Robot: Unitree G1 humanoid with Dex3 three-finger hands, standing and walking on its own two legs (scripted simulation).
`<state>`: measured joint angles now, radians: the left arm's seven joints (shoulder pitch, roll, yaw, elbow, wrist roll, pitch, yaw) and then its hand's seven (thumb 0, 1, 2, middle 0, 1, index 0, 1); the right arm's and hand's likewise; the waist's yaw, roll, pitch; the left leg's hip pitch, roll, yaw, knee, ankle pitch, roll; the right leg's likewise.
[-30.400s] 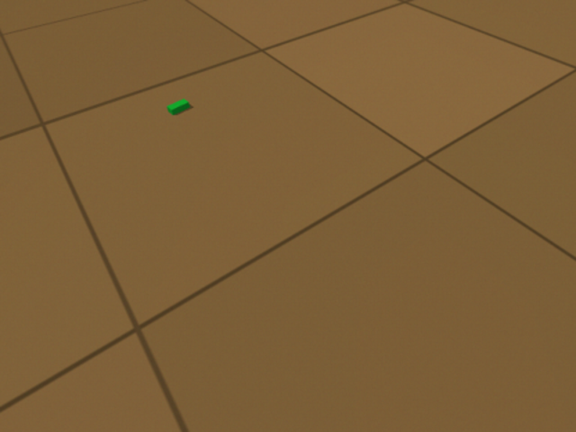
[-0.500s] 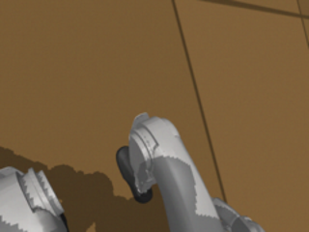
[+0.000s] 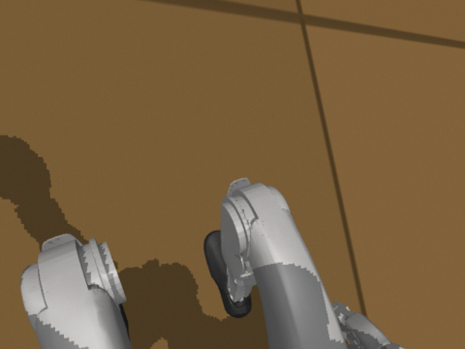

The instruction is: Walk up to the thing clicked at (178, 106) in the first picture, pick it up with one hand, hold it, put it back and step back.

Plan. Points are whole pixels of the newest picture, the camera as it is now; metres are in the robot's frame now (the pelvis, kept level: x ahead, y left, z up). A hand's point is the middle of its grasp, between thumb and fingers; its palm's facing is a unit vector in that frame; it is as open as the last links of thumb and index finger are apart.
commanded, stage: settle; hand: left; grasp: from above
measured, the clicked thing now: out of the picture +0.48 +0.36 -0.24
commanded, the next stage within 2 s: lift in 0.36 s
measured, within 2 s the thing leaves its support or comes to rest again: neither
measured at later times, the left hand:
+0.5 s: hand out of the picture +0.46 +0.33 -0.13, palm faces -0.45 -0.06 -0.89, open 8.4 cm
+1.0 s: hand out of the picture +0.41 +0.34 -0.03, palm faces -0.47 -0.11 -0.88, open 8.4 cm
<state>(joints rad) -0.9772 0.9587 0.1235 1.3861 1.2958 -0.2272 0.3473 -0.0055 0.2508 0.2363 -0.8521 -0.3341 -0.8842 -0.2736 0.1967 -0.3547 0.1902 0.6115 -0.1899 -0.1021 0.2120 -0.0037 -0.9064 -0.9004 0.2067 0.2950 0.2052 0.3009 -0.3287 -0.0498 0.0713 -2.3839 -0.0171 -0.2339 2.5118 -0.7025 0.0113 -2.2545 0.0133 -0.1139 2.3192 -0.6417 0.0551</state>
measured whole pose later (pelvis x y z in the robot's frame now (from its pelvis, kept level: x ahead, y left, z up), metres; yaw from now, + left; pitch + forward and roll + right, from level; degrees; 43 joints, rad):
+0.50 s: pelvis -0.01 -0.01 +0.02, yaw +4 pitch +34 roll -12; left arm -1.04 0.85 0.04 1.32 1.27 -0.25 0.21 -0.01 0.25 0.23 -0.88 -0.29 -0.89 -0.26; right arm 0.19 -0.32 0.14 0.61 -0.13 0.00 0.14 0.00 -0.90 -0.90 0.21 0.30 0.20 0.30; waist -0.29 0.01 -0.01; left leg -2.35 -0.02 -0.17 2.40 -0.65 0.01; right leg -2.25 -0.01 -0.06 2.26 -0.62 0.05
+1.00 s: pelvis -0.01 +0.00 +0.09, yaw +8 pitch +36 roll -9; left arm -0.79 0.72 0.03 0.99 1.11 -0.22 0.04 -0.01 0.29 0.20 -0.84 -0.32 -0.86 -0.29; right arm 0.20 -0.30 0.02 0.61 -0.04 0.08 0.09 0.00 -0.91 -0.91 0.21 0.30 0.21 0.30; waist -0.18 0.05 -0.12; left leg -2.17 -0.01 -0.10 2.18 -0.64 0.02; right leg -2.09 -0.03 -0.02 2.08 -0.62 0.06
